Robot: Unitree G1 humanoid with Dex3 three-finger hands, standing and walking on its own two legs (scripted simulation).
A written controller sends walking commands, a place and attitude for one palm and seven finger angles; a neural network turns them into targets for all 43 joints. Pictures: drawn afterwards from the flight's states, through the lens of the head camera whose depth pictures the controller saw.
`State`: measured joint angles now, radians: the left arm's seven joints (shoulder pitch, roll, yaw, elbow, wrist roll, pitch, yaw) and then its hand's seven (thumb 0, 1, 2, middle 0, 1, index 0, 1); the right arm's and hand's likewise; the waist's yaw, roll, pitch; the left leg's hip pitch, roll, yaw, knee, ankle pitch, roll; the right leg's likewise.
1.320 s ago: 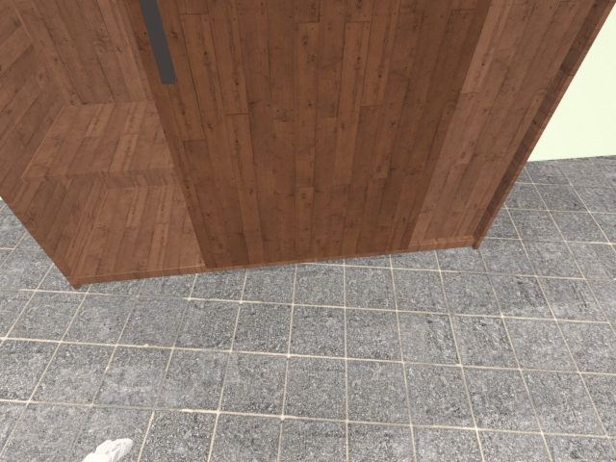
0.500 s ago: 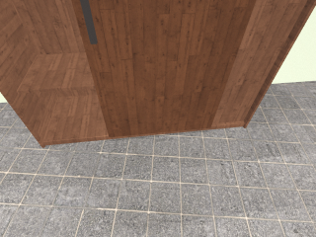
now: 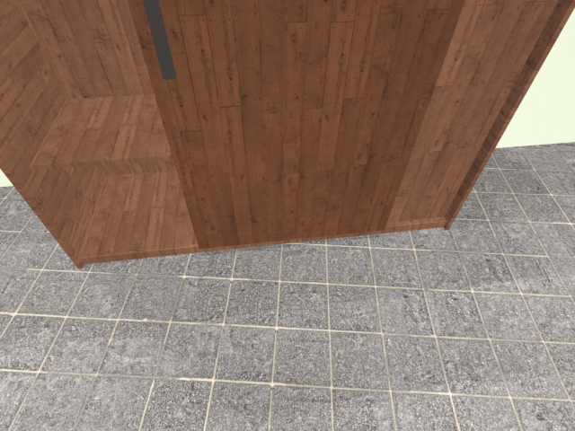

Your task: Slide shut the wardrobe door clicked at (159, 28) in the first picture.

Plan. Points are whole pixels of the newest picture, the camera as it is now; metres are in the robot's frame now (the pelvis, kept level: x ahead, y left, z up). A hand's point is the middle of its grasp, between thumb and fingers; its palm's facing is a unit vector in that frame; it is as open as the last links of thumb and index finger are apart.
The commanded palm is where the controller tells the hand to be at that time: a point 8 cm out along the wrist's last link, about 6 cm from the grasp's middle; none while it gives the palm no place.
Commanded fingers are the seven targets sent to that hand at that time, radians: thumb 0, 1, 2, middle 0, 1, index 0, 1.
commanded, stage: look at it before walking up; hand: right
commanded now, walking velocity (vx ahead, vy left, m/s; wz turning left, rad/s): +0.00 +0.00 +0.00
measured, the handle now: (156, 13) +0.90 +0.35 +0.20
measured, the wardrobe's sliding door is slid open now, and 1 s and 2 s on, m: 0.49 0.49 0.49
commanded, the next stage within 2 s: walk to a spot facing it in 0.12 s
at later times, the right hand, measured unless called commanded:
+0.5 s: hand out of the picture +0.06 -0.22 -0.17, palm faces -0.10 +0.95 -0.29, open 7.4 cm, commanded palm none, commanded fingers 0.00 -0.90 -0.90 0.20 0.30 0.20 0.30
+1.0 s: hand out of the picture +0.09 -0.15 -0.16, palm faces -0.28 +0.92 -0.26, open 7.4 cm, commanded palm none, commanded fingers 0.00 -0.90 -0.90 0.20 0.30 0.20 0.30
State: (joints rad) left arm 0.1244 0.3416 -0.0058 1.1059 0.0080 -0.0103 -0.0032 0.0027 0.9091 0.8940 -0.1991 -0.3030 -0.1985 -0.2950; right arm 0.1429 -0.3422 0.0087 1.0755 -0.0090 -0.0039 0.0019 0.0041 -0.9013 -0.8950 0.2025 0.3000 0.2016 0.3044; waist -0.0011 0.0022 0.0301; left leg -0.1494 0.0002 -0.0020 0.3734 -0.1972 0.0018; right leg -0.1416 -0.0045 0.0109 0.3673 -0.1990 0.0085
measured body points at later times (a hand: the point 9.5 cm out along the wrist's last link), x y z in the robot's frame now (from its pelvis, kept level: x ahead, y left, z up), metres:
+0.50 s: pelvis -0.01 +0.00 -0.01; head +0.02 +0.01 +0.44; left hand +0.05 +0.28 -0.15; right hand +0.07 -0.27 -0.15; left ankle +0.00 +0.11 -0.74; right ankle +0.00 -0.12 -0.75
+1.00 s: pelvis -0.02 +0.03 +0.00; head +0.02 +0.05 +0.44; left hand +0.00 +0.31 -0.14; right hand +0.10 -0.20 -0.14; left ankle -0.02 +0.11 -0.75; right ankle +0.02 -0.13 -0.69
